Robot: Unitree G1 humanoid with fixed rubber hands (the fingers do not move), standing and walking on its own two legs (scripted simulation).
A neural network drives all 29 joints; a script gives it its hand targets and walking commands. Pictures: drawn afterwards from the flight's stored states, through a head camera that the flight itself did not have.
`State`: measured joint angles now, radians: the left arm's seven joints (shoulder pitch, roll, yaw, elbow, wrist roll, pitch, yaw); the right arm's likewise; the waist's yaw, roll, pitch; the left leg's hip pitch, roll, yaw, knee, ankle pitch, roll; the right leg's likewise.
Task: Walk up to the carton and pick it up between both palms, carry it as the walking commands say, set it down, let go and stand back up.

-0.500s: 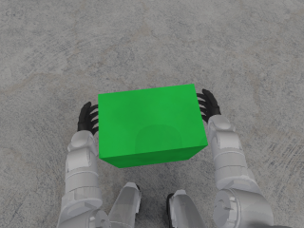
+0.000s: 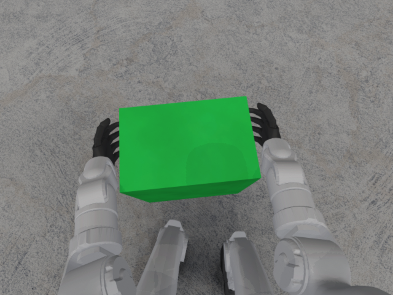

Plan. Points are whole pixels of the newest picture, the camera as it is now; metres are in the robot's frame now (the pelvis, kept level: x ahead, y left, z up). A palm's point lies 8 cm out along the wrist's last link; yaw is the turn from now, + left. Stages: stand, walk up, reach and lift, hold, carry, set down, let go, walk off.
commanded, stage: set down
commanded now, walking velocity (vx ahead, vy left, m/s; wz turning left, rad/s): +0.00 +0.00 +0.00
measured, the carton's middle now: (189, 158) +0.39 +0.08 -0.15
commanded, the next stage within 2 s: none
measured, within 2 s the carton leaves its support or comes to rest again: neither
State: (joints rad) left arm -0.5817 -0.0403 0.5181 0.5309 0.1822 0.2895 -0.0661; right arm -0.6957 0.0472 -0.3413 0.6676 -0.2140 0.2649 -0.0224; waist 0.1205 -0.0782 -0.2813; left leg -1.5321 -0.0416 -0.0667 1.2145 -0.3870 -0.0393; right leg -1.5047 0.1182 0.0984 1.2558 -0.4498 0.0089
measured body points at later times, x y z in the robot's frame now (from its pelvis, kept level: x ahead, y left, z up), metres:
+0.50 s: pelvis -0.03 +0.01 -0.09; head +0.21 +0.03 +0.29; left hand +0.38 +0.25 -0.18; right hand +0.46 -0.09 -0.17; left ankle +0.07 +0.13 -0.60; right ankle +0.05 -0.11 -0.60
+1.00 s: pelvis -0.05 +0.00 -0.15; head +0.24 +0.03 +0.20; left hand +0.40 +0.27 -0.26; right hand +0.48 -0.07 -0.25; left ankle +0.07 +0.13 -0.60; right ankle +0.05 -0.11 -0.60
